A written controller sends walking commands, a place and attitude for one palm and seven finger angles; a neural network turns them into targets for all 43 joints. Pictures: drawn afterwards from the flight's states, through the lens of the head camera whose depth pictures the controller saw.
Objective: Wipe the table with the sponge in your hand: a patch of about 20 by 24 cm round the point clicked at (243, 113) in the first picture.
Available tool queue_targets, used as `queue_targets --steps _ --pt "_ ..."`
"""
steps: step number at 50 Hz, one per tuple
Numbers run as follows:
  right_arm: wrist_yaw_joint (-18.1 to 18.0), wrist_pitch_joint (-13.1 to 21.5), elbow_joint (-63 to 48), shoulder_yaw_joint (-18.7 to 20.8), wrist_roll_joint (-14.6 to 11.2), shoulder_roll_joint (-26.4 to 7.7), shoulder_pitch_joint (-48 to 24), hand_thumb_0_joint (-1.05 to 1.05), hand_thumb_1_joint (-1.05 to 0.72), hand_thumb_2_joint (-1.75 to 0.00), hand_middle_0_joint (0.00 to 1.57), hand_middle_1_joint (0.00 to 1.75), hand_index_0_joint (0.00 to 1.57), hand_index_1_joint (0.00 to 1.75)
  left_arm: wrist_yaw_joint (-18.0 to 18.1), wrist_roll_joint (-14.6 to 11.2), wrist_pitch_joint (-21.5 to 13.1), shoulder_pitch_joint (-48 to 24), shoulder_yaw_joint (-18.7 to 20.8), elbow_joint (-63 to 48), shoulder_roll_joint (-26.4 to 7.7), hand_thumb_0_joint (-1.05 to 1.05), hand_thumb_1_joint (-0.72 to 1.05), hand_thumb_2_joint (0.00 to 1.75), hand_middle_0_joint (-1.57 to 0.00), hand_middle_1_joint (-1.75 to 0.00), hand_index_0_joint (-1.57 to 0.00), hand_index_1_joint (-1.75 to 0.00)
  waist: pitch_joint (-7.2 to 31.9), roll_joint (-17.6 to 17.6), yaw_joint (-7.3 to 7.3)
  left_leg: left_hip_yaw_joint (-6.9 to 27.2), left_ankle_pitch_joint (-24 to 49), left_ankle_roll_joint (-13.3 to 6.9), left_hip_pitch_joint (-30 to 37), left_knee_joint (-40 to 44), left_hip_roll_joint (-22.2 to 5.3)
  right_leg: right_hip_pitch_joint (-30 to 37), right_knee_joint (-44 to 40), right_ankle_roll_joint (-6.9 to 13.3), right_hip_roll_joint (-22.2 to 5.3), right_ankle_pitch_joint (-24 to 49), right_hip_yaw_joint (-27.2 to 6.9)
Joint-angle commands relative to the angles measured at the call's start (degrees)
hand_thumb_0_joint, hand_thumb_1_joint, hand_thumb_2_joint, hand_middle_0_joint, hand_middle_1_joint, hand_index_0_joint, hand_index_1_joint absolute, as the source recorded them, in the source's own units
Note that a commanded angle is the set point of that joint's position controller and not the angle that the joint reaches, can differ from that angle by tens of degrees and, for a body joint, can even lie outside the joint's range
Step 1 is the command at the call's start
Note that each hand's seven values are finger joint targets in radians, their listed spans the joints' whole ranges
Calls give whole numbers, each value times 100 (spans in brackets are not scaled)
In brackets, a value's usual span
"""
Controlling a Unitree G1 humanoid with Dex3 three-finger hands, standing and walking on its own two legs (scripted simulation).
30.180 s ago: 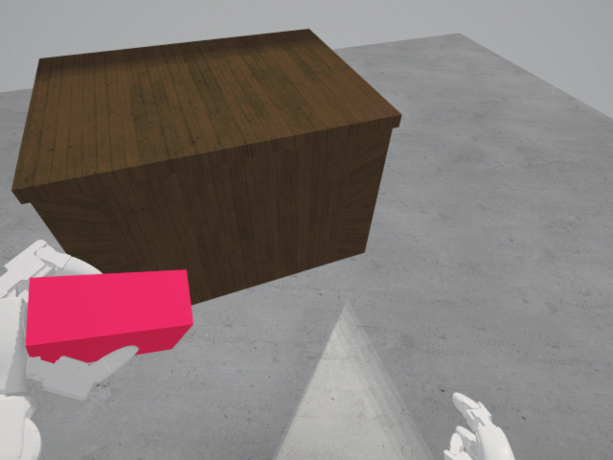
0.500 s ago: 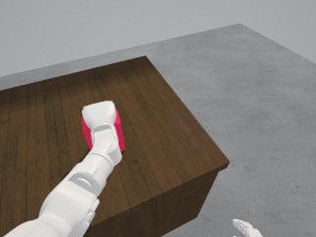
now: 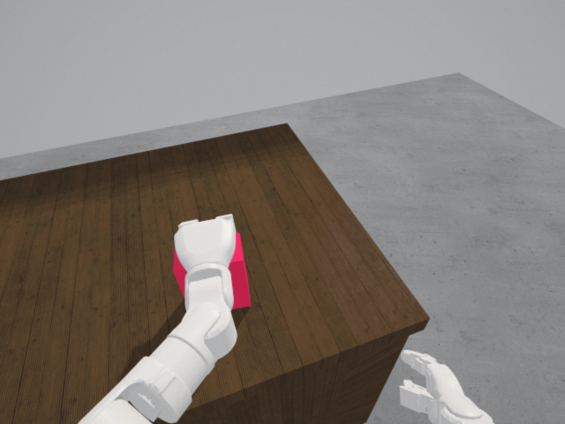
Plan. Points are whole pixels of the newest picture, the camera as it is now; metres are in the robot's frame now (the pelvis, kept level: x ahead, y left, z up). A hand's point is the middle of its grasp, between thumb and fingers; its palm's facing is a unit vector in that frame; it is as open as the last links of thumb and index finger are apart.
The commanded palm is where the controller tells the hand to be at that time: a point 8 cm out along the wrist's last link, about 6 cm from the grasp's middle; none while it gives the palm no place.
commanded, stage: wipe back along the third lane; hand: left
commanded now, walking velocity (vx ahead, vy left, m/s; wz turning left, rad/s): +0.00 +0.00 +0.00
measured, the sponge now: (217, 283) +0.34 +0.16 -0.01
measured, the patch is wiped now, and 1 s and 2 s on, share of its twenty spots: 1.00 1.00 1.00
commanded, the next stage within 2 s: slide back across to the middle lane in 1.66 s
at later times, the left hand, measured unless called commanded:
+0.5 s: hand (219, 288) +0.30 +0.14 +0.05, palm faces +0.03 -0.06 -1.00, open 10.1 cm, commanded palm +0.24 +0.12 +0.08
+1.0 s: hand (226, 302) +0.28 +0.12 +0.04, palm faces +0.03 -0.08 -1.00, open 10.1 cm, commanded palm +0.22 +0.11 +0.08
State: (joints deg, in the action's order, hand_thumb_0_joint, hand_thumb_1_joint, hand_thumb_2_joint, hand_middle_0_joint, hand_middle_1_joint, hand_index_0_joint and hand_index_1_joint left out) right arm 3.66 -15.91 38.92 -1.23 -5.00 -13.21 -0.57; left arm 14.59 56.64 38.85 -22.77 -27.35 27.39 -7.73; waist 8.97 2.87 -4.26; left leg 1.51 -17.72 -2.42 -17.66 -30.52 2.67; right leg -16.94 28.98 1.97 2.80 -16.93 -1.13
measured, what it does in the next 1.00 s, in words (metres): stands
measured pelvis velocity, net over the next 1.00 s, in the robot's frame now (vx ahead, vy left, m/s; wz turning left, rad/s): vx -0.02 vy -0.03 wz -0.01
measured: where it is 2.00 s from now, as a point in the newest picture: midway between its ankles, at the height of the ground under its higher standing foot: outside the picture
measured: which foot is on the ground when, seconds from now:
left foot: down 0.00-1.00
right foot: down 0.00-1.00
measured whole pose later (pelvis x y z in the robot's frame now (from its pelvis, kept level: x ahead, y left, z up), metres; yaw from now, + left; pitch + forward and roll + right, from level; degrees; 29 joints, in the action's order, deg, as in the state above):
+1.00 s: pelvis -0.02 -0.03 +0.00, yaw -1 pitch +1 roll +1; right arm 4.6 -13.0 38.7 -1.1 -5.5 -14.2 -2.6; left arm 12.4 57.5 39.5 -10.5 -28.0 14.4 -9.1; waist 7.2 4.5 -5.1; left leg 1.3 -16.5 0.0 -14.4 -29.9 1.0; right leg -15.2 30.8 4.4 4.5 -16.5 -1.2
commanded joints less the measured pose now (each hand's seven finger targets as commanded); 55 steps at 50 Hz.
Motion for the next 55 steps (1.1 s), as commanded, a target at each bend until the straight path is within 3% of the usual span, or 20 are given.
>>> queue_targets --steps 1,4,5,6,8,15,24,26,28,31,33,36,37,41,44,46,48,51,52,55 --pt "21 280 -1056 159 -60 -599 -1328 0 -90 -90 20 30 20 30 -318 -394 89 -481 180 -917 101 0 10 130 -120 -160 -120 -160 1002 -877 50 69 2448 50 448 176 -196 893 -45 333 -131 3142 -58" --pt "-14 300 -983 108 -82 -625 -1348 0 -90 -90 20 30 20 30 -307 -347 233 -469 276 -818 -113 0 10 130 -120 -160 -120 -160 676 -856 54 51 1967 69 365 324 -184 733 -172 308 -113 2535 -75" --pt "-27 317 -998 107 -77 -622 -1339 0 -90 -90 20 30 20 30 -322 -333 250 -523 213 -878 -54 0 10 130 -120 -160 -120 -160 709 -850 63 34 1896 50 397 334 -169 724 -215 298 -107 2419 -92" --pt "-36 327 -1024 126 -79 -626 -1392 0 -90 -90 20 30 20 30 -331 -354 244 -551 446 -995 -241 0 10 130 -120 -160 -120 -160 763 -842 19 74 1854 42 374 346 -170 771 -224 323 -99 2396 -167" --pt "-23 339 -1031 108 -85 -614 -1378 0 -90 -90 20 30 20 30 -361 -280 254 -474 135 -946 -6 0 10 130 -120 -160 -120 -160 634 -745 68 51 1739 45 411 369 -166 644 -233 312 -98 2137 -91" --pt "-49 417 -1049 135 -88 -606 -1340 0 -90 -90 20 30 20 30 -389 -260 91 -366 182 -864 -55 0 10 130 -120 -160 -120 -160 581 -799 43 34 1266 29 350 414 -132 518 -364 289 -73 1428 -179" --pt "35 465 -1099 168 -105 -597 -1421 0 -90 -90 20 30 20 30 -401 -308 -6 50 -73 -1191 163 0 10 130 -120 -160 -120 -160 435 -835 46 10 1135 -11 355 386 -105 496 -426 272 -70 1308 -273" --pt "46 480 -1100 177 -108 -607 -1477 0 -90 -90 20 30 20 30 -412 -347 -7 47 66 -1290 69 0 10 130 -120 -160 -120 -160 418 -945 15 69 1114 -15 321 408 -114 493 -439 283 -50 1274 -311" --pt "77 495 -1100 184 -112 -578 -1455 0 -90 -90 20 30 20 30 -415 -350 -11 251 -182 -1307 289 0 10 130 -120 -160 -120 -160 373 -905 29 10 1111 -29 364 376 -100 505 -425 256 -67 1287 -249" --pt "97 513 -1113 198 -111 -592 -1515 0 -90 -90 20 30 20 30 -425 -365 -39 383 -14 -1490 133 0 10 130 -120 -160 -120 -160 471 -1003 -16 34 1154 -35 361 353 -90 602 -426 260 -63 1392 -352" --pt "136 514 -1135 191 -110 -561 -1526 0 -90 -90 20 30 20 30 -439 -338 -47 616 -275 -1571 357 0 10 130 -120 -160 -120 -160 413 -1005 7 1 1263 -43 385 302 -77 631 -365 249 -74 1604 -307" --pt "168 519 -1149 198 -105 -578 -1606 0 -90 -90 20 30 20 30 -441 -358 -66 891 -29 -1815 92 0 10 130 -120 -160 -120 -160 432 -995 -55 29 1303 -28 387 295 -82 708 -382 260 -70 1681 -408" --pt "171 511 -1161 180 -110 -552 -1624 0 -90 -90 20 30 20 30 -451 -347 -50 891 -300 -1861 320 0 10 130 -120 -160 -120 -160 347 -991 -7 -10 1286 -43 409 278 -74 662 -376 235 -78 1650 -372" --pt "142 544 -1051 185 -91 -589 -1620 0 -90 -90 20 30 20 30 -414 -294 -12 678 62 -1843 -62 0 10 130 -120 -160 -120 -160 262 -941 -24 5 1231 -26 379 273 -63 607 -428 245 -58 1689 -509" --pt "127 564 -1041 167 -102 -553 -1603 0 -90 -90 20 30 20 30 -414 -219 27 615 -165 -1677 161 0 10 130 -120 -160 -120 -160 217 -978 3 -13 1245 -27 364 255 -60 533 -373 230 -68 1664 -436" --pt "114 567 -1016 184 -84 -580 -1587 0 -90 -90 20 30 20 30 -414 -206 5 522 96 -1704 -87 0 10 130 -120 -160 -120 -160 331 -908 -25 15 1251 -23 357 257 -55 569 -354 251 -49 1724 -485" --pt "102 578 -1049 161 -95 -548 -1567 0 -90 -90 20 30 20 30 -415 -206 -22 634 -65 -1644 89 0 10 130 -120 -160 -120 -160 358 -966 -6 -26 1306 -21 321 202 -43 618 -293 226 -78 1854 -440" --pt "102 576 -1066 184 -82 -585 -1560 0 -90 -90 20 30 20 30 -409 -169 -76 728 126 -1761 -88 0 10 130 -120 -160 -120 -160 528 -935 -35 8 1387 -12 310 169 -34 686 -256 257 -59 2037 -541" --pt "112 570 -1108 174 -89 -542 -1537 0 -90 -90 20 30 20 30 -400 -186 -63 843 -75 -1775 122 0 10 130 -120 -160 -120 -160 532 -917 -22 -32 1417 -20 315 164 -36 727 -192 236 -81 2067 -433" --pt "117 568 -1108 169 -95 -552 -1563 0 -90 -90 20 30 20 30 -395 -164 -48 834 -123 -1816 108 0 10 130 -120 -160 -120 -160 473 -938 7 -42 1415 -17 302 136 -35 672 -225 230 -82 2101 -499"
